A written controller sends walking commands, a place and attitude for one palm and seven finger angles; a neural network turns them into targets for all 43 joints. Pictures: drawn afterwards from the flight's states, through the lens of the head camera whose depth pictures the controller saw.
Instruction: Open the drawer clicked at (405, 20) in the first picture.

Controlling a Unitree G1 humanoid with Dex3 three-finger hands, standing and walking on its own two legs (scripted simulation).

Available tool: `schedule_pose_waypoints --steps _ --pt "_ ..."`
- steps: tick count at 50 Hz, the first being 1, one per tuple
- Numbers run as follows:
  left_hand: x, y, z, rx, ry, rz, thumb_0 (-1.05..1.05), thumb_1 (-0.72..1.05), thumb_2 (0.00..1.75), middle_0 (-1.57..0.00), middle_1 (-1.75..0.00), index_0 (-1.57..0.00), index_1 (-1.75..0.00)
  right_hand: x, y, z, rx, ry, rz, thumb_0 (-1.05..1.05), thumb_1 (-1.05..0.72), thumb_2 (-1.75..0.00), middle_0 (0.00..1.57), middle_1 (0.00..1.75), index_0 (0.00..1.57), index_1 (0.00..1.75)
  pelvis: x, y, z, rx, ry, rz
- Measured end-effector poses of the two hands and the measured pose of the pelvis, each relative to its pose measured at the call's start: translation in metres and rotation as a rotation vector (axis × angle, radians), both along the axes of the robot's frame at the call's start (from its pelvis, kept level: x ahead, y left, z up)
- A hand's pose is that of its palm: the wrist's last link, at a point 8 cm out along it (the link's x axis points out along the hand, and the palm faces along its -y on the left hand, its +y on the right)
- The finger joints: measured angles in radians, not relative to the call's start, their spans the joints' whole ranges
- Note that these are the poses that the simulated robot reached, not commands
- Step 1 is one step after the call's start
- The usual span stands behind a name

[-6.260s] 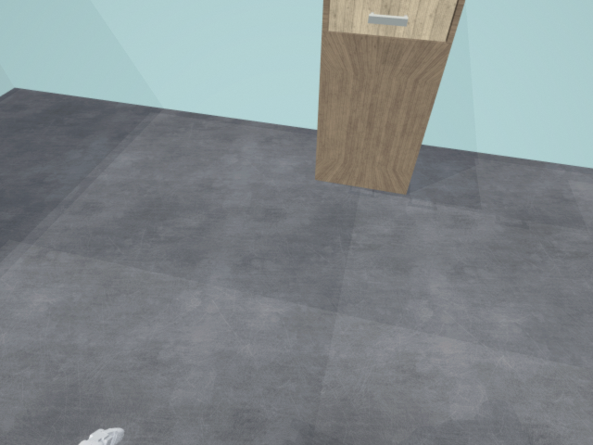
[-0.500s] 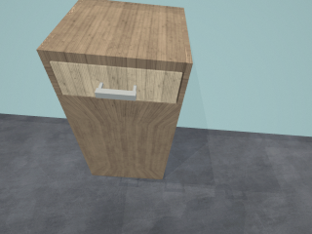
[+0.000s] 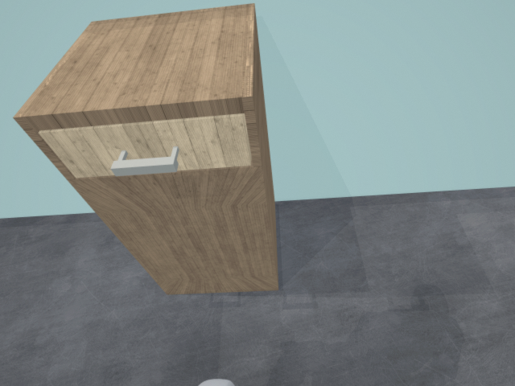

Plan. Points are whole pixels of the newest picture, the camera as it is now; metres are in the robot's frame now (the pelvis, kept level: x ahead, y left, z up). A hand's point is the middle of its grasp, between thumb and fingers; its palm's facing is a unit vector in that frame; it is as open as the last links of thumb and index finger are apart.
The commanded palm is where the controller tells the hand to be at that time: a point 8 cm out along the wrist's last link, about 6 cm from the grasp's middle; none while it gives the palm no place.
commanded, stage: come to a stop and stand still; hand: left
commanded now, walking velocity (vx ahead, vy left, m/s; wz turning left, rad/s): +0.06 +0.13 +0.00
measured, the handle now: (147, 159) +0.53 +0.27 +0.03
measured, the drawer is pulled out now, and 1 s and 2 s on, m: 0.00 0.00 0.00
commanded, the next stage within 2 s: look again from close up in 1.00 s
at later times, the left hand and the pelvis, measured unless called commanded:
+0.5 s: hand out of the picture -0.03 +0.22 -0.18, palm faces +0.08 -0.98 -0.18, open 7.4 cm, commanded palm none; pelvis +0.00 +0.04 +0.00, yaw +1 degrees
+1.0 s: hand out of the picture +0.04 +0.20 -0.18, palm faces +0.06 -0.98 -0.21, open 7.3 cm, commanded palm none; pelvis +0.02 +0.02 +0.00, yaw +1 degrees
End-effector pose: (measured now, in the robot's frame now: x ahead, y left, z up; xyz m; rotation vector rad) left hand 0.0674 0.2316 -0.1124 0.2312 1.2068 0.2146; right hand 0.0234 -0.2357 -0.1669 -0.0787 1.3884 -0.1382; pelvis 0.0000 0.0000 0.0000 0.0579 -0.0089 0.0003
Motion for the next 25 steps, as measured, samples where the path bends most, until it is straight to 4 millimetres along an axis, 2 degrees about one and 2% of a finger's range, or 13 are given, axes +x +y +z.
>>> schedule_pose_waypoints --steps 5,11,16,19,23,25 --pt "-0.022 0.001 0.004 0.004 0.008 0.034 0.0 0.92 0.89 -0.2 -0.29 -0.21 -0.3 0.004 -0.012 0.007 -0.017 -0.005 0.043 0.0 -0.91 -0.9 0.2 0.3 0.2 0.3 -0.007 -0.004 0.004 0.012 0.01 0.009" --pt "-0.065 0.013 -0.001 -0.011 0.089 0.071 0.01 0.91 0.89 -0.2 -0.29 -0.2 -0.3 0.016 -0.011 0.017 -0.048 -0.049 0.082 0.0 -0.91 -0.9 0.2 0.3 0.19 0.3 -0.015 0.004 0.006 0.007 0.019 0.009" --pt "-0.098 0.031 -0.015 -0.045 0.166 0.103 0.01 0.91 0.89 -0.2 -0.29 -0.2 -0.3 0.023 0.007 0.026 -0.08 -0.097 0.107 0.0 -0.92 -0.9 0.2 0.3 0.19 0.3 -0.018 0.02 0.003 -0.025 0.024 0.005" --pt "-0.109 0.041 -0.032 -0.075 0.205 0.114 0.01 0.9 0.89 -0.2 -0.29 -0.2 -0.3 0.017 0.023 0.024 -0.102 -0.113 0.11 0.0 -0.91 -0.9 0.2 0.3 0.19 0.3 -0.017 0.032 -0.005 -0.066 0.026 0.013" --pt "-0.109 0.042 -0.038 -0.113 0.236 0.106 0.01 0.91 0.89 -0.19 -0.29 -0.2 -0.3 0.001 0.046 0.028 -0.085 -0.057 0.102 0.0 -0.91 -0.9 0.2 0.3 0.2 0.3 -0.008 0.037 -0.002 -0.053 0.021 0.018" --pt "-0.104 0.038 -0.04 -0.127 0.243 0.098 0.01 0.91 0.89 -0.19 -0.29 -0.2 -0.3 -0.007 0.051 0.026 -0.085 -0.021 0.088 0.01 -0.93 -0.9 0.2 0.3 0.2 0.3 -0.002 0.038 -0.002 -0.046 0.025 0.021"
